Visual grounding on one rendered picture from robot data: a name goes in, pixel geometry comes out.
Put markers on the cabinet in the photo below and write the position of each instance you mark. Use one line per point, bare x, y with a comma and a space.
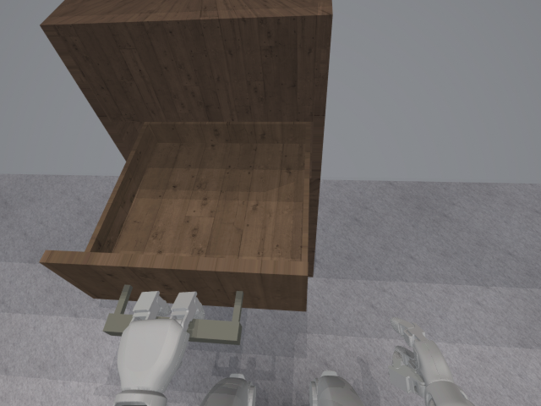
142, 61

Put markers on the right robot forearm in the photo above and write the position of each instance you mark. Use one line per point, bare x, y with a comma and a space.
445, 393

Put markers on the robot left thigh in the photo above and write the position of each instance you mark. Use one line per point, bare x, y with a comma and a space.
230, 391

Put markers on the robot left hand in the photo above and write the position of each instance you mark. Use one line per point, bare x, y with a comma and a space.
151, 350

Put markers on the left robot forearm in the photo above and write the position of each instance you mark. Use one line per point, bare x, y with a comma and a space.
136, 397

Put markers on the handle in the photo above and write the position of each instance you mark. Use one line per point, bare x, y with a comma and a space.
203, 331

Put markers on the robot right thigh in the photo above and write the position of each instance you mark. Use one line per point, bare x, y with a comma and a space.
332, 391

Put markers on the robot right hand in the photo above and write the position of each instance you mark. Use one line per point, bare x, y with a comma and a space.
413, 371

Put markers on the drawer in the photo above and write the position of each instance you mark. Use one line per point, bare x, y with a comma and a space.
206, 207

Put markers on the robot thigh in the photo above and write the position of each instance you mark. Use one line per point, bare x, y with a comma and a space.
230, 391
332, 391

